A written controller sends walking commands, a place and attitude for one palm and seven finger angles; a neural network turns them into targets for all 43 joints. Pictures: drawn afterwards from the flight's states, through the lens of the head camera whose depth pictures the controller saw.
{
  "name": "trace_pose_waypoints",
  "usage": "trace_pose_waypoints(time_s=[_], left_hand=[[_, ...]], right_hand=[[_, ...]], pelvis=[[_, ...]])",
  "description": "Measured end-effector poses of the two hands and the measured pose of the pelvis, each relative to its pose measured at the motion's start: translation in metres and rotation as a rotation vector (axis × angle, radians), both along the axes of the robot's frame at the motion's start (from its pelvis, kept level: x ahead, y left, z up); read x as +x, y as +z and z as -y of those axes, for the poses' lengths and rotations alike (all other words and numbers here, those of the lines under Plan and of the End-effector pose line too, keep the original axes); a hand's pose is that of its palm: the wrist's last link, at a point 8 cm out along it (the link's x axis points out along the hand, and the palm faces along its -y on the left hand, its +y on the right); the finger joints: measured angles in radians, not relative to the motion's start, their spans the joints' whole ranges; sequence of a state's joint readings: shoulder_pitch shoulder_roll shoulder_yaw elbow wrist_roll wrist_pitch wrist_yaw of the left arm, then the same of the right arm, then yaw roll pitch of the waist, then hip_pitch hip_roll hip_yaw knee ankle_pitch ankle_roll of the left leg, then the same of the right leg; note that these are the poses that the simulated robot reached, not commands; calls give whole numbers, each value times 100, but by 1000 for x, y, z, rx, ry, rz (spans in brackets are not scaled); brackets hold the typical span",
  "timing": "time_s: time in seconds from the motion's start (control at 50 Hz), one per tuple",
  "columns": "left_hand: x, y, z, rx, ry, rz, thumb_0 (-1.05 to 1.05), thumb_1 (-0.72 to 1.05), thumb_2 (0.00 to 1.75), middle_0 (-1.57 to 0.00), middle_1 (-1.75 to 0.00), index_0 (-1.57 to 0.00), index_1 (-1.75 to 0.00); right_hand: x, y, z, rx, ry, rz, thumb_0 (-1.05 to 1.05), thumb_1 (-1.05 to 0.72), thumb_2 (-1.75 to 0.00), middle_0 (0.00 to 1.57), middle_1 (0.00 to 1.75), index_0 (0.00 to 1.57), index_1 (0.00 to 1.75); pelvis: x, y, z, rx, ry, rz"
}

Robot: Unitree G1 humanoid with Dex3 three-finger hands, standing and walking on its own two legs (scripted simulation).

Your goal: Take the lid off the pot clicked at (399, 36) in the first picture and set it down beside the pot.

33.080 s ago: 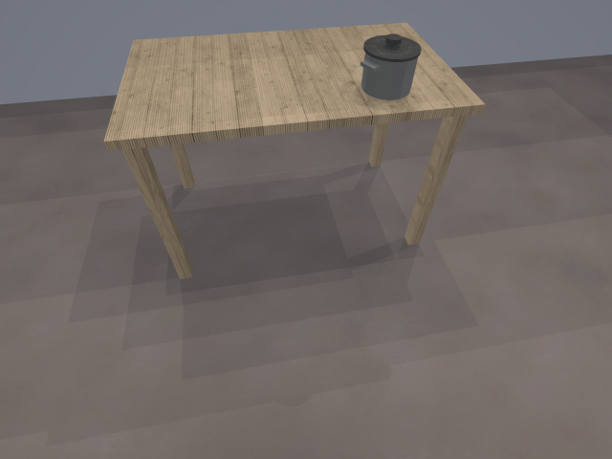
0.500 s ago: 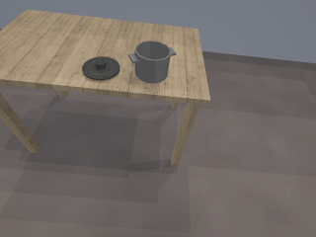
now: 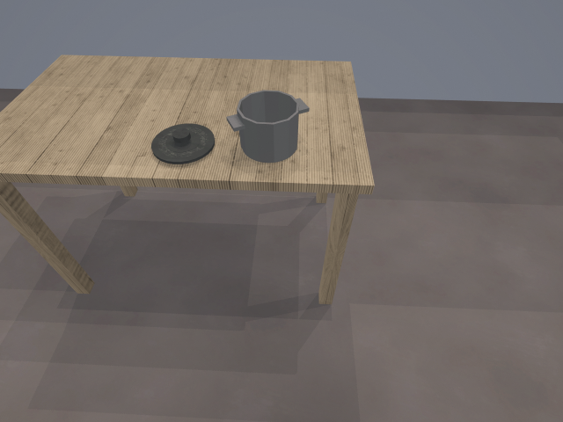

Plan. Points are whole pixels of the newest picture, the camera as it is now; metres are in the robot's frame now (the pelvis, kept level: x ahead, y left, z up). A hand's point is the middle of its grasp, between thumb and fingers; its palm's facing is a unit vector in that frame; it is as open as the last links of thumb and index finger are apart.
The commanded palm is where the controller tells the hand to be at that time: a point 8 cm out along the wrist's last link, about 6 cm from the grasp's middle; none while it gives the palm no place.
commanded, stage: let the arm hang, fingers relaxed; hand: left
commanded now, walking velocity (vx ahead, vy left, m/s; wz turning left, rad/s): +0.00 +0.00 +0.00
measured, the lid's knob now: (181, 135) +0.77 +0.30 -0.06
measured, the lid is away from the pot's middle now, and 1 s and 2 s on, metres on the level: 0.23 0.23 0.23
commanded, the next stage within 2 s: look to check the result in 0.80 s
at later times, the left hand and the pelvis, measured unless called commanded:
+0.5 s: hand out of the picture +0.00 +0.16 -0.18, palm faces +0.03 -0.98 -0.17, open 7.3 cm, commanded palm none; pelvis +0.01 +0.00 +0.00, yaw +0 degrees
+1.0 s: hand out of the picture +0.00 +0.17 -0.18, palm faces +0.03 -0.98 -0.17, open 7.3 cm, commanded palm none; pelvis +0.01 +0.00 +0.00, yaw +0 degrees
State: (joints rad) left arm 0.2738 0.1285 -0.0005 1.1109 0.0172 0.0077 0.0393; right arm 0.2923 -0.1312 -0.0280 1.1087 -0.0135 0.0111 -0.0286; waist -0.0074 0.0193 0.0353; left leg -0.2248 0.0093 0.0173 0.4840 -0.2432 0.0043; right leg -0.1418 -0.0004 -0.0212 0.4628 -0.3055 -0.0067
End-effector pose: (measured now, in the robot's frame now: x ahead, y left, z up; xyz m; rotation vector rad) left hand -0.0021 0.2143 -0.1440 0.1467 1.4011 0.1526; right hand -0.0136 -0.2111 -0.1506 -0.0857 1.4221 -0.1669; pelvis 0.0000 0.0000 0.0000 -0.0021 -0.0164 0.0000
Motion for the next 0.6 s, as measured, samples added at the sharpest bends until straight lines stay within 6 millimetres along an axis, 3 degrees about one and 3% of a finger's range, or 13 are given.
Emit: trace_pose_waypoints(time_s=[0.18, 0.6], left_hand=[[7, -1, -1, -4, 1, 13, 1, 93, 90, -20, -30, -20, -30], [-1, -3, 4, -25, 16, -27, 0, 91, 90, -20, -30, -20, -30]], right_hand=[[0, 3, 2, -11, -16, 0, 1, -92, -90, 20, 30, 20, 29], [1, 4, -4, -11, -22, -18, 1, -92, -90, 20, 30, 20, 29]], pelvis=[[3, 0, 2, -3, -3, 0], [8, 1, -1, -2, -6, -3]])
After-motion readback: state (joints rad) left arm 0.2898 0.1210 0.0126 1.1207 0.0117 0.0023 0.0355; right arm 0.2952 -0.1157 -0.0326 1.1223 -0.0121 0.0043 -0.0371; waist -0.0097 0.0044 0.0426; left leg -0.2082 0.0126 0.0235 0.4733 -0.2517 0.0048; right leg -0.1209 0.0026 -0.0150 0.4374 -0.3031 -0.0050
